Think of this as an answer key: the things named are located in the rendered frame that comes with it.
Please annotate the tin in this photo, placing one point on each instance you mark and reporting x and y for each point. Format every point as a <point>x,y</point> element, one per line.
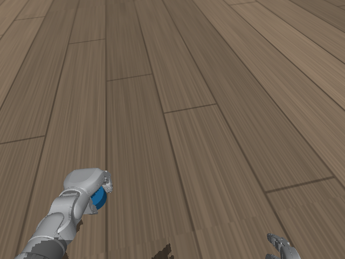
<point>99,198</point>

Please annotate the left robot hand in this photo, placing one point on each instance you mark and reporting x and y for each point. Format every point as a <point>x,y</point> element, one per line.
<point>89,180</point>

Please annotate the left robot arm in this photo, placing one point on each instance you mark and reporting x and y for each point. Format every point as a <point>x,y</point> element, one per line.
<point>58,228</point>

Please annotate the right robot hand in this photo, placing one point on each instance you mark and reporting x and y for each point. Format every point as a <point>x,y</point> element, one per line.
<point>282,246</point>

